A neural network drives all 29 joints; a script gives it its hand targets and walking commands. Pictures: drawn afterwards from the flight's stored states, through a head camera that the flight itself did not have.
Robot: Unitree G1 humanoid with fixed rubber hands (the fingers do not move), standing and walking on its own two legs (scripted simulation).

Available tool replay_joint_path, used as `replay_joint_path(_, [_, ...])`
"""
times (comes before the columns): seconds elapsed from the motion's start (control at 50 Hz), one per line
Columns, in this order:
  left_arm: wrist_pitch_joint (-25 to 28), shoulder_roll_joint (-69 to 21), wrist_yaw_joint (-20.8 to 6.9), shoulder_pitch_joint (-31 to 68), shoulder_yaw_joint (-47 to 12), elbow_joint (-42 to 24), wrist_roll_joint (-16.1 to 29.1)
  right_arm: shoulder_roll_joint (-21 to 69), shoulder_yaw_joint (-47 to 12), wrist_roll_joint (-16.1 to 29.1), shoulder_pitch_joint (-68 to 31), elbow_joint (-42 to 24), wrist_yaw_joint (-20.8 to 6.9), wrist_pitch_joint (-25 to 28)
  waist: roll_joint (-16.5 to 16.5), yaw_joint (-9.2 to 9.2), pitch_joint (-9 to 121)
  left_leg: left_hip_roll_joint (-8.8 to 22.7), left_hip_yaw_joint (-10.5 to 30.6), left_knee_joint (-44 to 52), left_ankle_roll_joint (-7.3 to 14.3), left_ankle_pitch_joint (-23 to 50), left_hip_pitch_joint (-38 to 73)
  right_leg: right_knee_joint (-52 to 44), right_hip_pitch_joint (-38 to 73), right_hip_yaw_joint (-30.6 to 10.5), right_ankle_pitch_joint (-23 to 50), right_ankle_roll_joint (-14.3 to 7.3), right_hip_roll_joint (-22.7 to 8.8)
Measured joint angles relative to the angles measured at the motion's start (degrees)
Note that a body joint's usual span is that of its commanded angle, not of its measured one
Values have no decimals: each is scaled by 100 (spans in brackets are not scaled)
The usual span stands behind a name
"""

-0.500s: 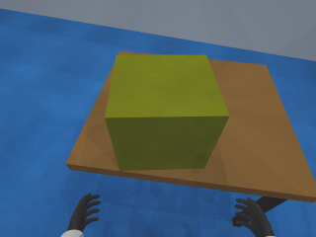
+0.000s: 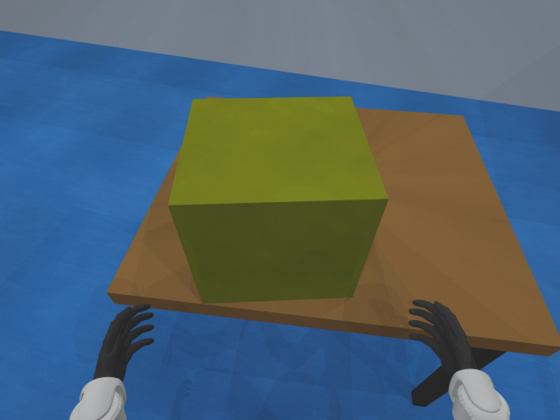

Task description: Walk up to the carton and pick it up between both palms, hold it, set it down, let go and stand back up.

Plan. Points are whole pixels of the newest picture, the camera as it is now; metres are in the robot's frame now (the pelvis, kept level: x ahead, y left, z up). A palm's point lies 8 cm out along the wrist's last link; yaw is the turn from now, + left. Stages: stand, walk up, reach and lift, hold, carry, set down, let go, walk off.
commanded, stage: reach and lift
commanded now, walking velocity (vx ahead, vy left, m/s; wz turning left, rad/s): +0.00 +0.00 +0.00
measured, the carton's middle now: (275, 201) +0.49 +0.02 +0.01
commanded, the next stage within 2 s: none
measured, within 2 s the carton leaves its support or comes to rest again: neither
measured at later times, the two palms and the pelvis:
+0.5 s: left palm (116, 312) +0.27 +0.26 +0.00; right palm (443, 298) +0.29 -0.23 +0.00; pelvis +0.00 +0.00 +0.01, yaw +0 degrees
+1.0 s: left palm (112, 253) +0.34 +0.26 +0.06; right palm (443, 240) +0.36 -0.24 +0.06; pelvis +0.01 +0.01 +0.02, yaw -1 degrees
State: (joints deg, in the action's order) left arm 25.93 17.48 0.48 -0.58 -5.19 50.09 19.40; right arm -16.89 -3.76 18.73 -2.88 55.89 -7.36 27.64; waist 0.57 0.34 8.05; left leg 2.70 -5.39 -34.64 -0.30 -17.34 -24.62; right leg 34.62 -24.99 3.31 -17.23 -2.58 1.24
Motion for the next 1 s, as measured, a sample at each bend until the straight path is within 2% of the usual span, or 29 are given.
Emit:
replay_joint_path(0.16, [434, 107, -165, 589, -8, 573, 278, -15, -275, 192, -457, 67, 114, 174, 10, -59, 52, 17, 26, -38, -37, 48, -172, 84, -187, 24, 10, -38, 13])
replay_joint_path(0.32, [386, 165, -242, 999, -19, 787, 440, -12, -370, 261, -895, 116, 229, 16, 6, -55, 71, 19, 53, 128, -50, 177, -230, -107, -224, 49, 142, -47, 28])
replay_joint_path(0.82, [-920, 194, -183, 1883, 223, 131, 196, -496, -403, 625, -1984, -124, 349, -1351, -161, 105, 57, 19, -14, 1064, 15, 509, 413, -1443, 584, -34, 725, 42, 109])
replay_joint_path(1.0, [-1365, 224, -178, 2304, 301, 80, 175, -664, -484, 772, -2472, -48, 415, -1734, -216, 152, 91, 27, -18, 1222, 24, 585, 474, -1710, 694, -43, 861, 47, 131])
